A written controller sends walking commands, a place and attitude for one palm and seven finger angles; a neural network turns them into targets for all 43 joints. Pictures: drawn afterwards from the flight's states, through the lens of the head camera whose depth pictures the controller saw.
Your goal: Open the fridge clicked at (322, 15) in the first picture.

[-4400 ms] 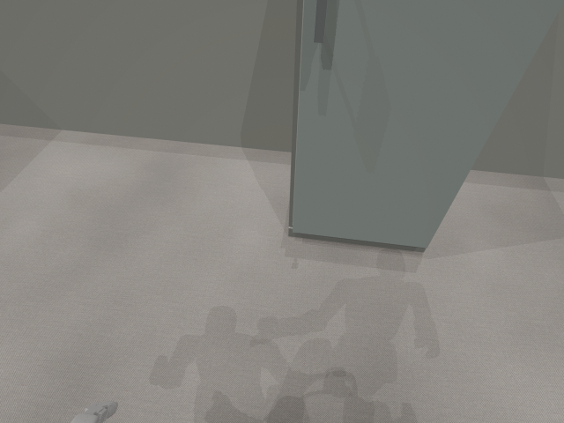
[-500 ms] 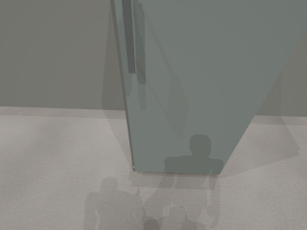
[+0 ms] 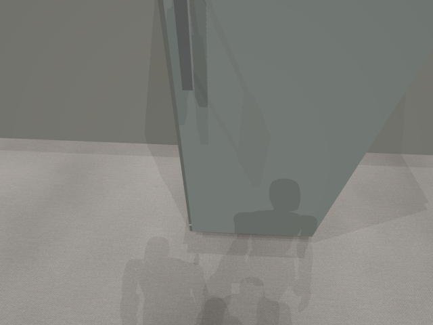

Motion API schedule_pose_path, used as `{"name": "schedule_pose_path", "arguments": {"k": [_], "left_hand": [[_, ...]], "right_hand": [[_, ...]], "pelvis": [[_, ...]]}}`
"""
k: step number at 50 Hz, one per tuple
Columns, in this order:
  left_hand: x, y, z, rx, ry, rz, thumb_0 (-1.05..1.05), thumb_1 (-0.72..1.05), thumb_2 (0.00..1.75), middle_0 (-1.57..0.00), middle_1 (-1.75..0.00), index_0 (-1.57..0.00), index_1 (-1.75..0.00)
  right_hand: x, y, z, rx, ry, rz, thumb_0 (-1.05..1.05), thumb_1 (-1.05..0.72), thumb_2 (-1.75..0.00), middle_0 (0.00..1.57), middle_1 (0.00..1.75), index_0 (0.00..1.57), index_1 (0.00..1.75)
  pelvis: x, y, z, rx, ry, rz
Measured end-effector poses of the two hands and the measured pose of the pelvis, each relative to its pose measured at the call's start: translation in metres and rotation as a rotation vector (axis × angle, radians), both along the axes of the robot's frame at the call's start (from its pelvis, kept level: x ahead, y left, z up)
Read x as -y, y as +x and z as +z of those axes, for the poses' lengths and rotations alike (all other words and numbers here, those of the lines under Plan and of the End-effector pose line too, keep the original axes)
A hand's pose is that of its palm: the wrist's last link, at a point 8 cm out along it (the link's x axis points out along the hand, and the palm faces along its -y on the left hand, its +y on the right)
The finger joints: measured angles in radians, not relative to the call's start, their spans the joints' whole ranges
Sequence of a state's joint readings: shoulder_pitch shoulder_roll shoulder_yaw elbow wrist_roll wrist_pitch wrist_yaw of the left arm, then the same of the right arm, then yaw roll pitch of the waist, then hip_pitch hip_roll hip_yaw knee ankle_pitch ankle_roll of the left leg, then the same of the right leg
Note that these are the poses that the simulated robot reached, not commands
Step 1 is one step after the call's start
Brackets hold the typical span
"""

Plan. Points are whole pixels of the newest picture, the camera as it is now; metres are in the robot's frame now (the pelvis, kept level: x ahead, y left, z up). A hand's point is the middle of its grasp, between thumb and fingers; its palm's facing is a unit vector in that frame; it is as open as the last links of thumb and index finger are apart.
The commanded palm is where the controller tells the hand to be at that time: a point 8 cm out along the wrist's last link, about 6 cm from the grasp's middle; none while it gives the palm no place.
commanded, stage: look again from close up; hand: left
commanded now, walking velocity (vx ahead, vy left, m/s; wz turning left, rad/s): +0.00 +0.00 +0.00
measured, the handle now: (185, 24) +0.59 +0.09 +0.27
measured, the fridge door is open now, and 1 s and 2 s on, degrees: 0 0 0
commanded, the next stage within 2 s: shuffle to correct the standing spot in 0.76 s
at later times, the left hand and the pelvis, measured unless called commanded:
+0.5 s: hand out of the picture +0.04 +0.17 -0.18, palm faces -0.01 -0.98 -0.18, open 7.4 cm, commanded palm none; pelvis +0.03 +0.00 +0.00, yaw -1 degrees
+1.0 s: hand out of the picture +0.01 +0.17 -0.17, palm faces +0.00 -0.98 -0.20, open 7.4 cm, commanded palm none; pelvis +0.03 -0.01 +0.01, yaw -1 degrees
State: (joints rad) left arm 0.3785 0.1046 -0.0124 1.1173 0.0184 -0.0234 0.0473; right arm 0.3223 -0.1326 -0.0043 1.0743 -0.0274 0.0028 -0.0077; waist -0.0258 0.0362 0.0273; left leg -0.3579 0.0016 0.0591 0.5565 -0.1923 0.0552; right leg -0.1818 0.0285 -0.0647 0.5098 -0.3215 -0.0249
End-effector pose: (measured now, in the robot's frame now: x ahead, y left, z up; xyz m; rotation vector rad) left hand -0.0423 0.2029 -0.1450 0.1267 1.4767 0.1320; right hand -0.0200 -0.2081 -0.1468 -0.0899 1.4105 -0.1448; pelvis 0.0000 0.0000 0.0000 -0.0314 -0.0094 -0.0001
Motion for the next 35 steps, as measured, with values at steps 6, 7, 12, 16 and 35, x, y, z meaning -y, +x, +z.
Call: {"name": "schedule_pose_path", "arguments": {"k": [6, 7, 12, 16, 35], "left_hand": [[-0.016, 0.034, 0.001, 0.083, 0.035, 0.001, 0.01, 0.91, 0.89, -0.2, -0.29, -0.2, -0.3], [-0.018, 0.04, 0.002, 0.096, 0.037, -0.001, 0.01, 0.91, 0.89, -0.2, -0.29, -0.2, -0.3], [-0.021, 0.064, 0.004, 0.14, 0.038, -0.021, 0.01, 0.91, 0.89, -0.2, -0.29, -0.2, -0.3], [-0.02, 0.076, 0.003, 0.155, 0.029, -0.034, 0.01, 0.91, 0.89, -0.2, -0.29, -0.2, -0.3], [-0.024, 0.069, 0.003, 0.102, 0.026, -0.033, 0.01, 0.91, 0.89, -0.2, -0.29, -0.2, -0.3]], "right_hand": [[0.003, 0.024, -0.002, 0.043, -0.021, 0.026, 0.02, -0.93, -0.9, 0.2, 0.3, 0.2, 0.3], [0.004, 0.028, -0.001, 0.048, -0.025, 0.029, 0.02, -0.93, -0.9, 0.2, 0.3, 0.2, 0.3], [0.011, 0.045, 0.005, 0.082, -0.045, 0.033, 0.02, -0.94, -0.9, 0.2, 0.3, 0.2, 0.3], [0.015, 0.057, 0.01, 0.104, -0.06, 0.037, 0.02, -0.93, -0.9, 0.2, 0.3, 0.2, 0.3], [0.021, 0.076, 0.017, 0.11, -0.073, 0.056, 0.01, -0.91, -0.9, 0.2, 0.3, 0.2, 0.3]], "pelvis": [[-0.006, 0.012, -0.002, -0.003, 0.016, -0.005], [-0.006, 0.013, -0.001, -0.004, 0.019, -0.007], [-0.006, 0.02, 0.001, -0.01, 0.029, -0.017], [-0.004, 0.023, 0.002, -0.011, 0.031, -0.022], [-0.001, 0.027, 0.006, -0.005, 0.031, -0.022]]}}
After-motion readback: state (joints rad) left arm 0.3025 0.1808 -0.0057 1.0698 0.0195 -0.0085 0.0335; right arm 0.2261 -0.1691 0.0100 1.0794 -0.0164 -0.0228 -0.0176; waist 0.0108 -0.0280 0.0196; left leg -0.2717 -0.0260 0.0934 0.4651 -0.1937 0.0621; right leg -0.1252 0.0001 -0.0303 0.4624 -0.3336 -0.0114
